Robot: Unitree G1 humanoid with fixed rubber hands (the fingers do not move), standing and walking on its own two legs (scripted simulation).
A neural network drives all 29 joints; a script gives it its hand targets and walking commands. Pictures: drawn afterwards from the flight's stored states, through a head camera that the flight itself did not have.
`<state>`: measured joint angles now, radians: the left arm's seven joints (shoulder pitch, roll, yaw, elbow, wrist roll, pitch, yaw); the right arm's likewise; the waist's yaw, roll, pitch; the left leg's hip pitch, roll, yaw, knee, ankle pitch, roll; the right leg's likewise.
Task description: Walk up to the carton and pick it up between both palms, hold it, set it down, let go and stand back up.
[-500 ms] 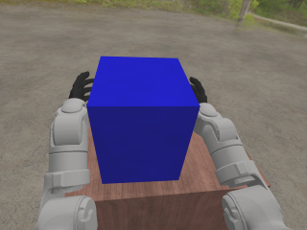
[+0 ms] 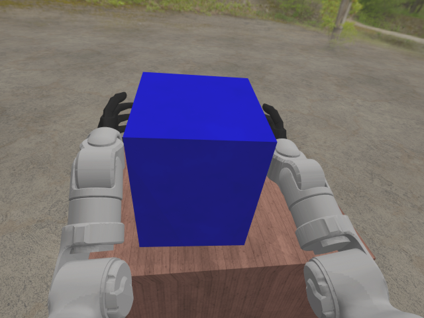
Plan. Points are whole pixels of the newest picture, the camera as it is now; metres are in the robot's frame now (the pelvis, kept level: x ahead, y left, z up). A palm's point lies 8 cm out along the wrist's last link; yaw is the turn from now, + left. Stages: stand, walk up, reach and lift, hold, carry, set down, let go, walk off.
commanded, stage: hold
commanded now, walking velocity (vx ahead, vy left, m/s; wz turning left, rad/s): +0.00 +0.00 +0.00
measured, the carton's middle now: (194, 160) +0.38 +0.01 +0.19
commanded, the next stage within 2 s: none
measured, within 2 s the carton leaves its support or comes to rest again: neither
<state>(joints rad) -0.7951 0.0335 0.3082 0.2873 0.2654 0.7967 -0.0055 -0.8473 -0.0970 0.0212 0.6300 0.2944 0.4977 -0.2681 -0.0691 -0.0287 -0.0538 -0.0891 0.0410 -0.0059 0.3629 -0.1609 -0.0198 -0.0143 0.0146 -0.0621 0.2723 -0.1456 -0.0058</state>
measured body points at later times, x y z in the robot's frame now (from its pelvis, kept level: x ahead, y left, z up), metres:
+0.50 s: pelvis +0.00 +0.00 +0.00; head -0.06 +0.03 +0.44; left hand +0.39 +0.16 +0.24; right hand +0.39 -0.13 +0.23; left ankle +0.03 +0.13 -0.75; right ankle +0.01 -0.11 -0.75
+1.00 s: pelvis +0.00 +0.01 +0.00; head -0.07 +0.03 +0.44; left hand +0.38 +0.16 +0.24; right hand +0.38 -0.14 +0.23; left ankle +0.03 +0.13 -0.75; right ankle +0.01 -0.11 -0.75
